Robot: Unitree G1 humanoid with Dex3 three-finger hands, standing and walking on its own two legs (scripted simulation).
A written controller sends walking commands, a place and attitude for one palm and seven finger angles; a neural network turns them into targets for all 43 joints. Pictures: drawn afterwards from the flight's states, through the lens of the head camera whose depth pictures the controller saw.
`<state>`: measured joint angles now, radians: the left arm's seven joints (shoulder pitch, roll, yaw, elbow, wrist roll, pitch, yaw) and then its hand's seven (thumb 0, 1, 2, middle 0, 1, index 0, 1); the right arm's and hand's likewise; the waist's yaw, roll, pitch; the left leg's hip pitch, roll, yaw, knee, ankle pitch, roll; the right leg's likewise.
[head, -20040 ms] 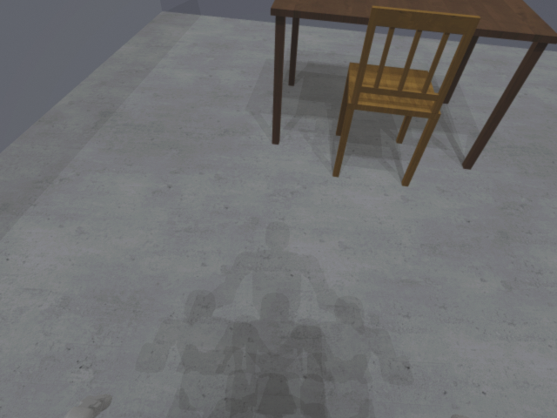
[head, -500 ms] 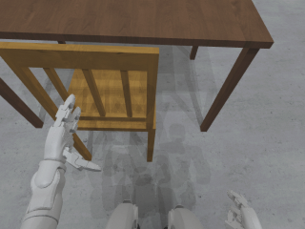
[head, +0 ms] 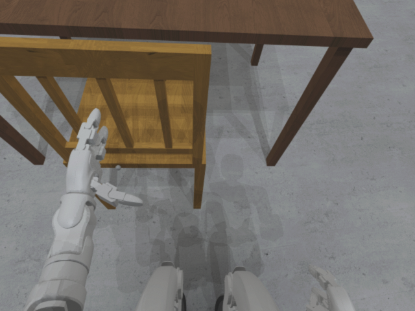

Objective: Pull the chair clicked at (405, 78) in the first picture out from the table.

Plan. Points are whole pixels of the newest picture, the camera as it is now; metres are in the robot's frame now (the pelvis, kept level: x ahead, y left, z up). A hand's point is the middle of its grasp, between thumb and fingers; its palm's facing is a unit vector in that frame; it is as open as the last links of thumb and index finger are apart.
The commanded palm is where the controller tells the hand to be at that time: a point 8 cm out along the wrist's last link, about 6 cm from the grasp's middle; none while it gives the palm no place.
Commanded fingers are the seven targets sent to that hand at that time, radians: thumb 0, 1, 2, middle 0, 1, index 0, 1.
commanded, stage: aim the fingers beside a spindle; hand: left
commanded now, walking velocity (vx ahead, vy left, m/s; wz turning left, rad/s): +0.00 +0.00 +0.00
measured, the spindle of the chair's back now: (118, 116) +0.51 +0.20 +0.00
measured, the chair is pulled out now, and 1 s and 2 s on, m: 0.00 0.00 0.00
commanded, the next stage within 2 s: none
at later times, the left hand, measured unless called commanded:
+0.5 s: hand (114, 168) +0.37 +0.18 +0.03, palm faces +0.04 -1.00 -0.05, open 16.9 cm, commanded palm +0.34 +0.23 +0.02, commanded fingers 0.00 -0.50 0.30 -0.06 -0.08 -0.06 -0.08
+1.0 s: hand (122, 170) +0.37 +0.17 +0.02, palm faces -0.01 -1.00 -0.02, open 16.9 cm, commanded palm +0.35 +0.23 +0.03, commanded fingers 0.00 -0.50 0.30 -0.06 -0.08 -0.06 -0.08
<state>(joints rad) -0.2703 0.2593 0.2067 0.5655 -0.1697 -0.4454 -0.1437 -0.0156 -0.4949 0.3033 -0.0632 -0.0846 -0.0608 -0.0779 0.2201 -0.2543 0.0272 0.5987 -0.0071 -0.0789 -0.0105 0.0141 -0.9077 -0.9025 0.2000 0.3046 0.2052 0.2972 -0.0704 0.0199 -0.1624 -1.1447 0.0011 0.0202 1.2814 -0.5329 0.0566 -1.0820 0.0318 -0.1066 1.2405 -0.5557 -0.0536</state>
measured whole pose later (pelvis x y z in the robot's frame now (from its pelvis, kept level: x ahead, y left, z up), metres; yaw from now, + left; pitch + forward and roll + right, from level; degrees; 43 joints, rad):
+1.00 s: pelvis +0.00 +0.00 +0.00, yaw +0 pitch +23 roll -3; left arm -0.24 0.25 0.16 0.54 -0.19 -0.45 -0.16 -0.02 -0.49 0.30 -0.06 -0.08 -0.06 -0.08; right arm 0.23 -0.25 0.02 0.60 0.00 -0.05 -0.01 0.01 -0.91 -0.90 0.20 0.30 0.20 0.30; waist -0.06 0.03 -0.16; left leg -1.13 0.00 0.02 1.26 -0.53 0.06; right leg -1.07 0.03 -0.10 1.22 -0.55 -0.05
